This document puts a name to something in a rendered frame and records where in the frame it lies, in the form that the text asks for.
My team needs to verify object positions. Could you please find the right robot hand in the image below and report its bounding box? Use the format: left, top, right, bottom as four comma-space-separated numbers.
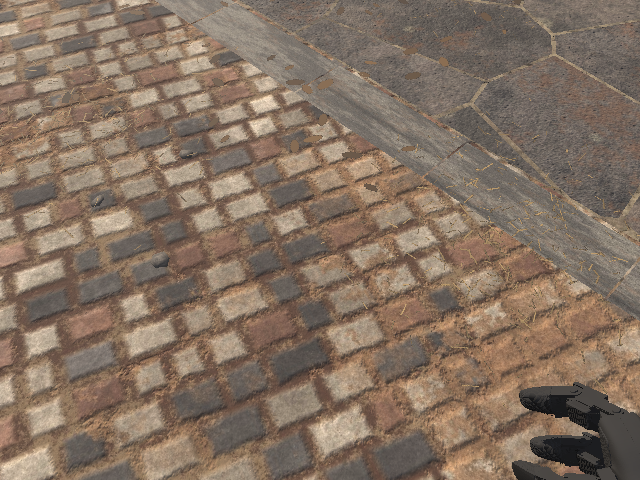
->
512, 382, 640, 480

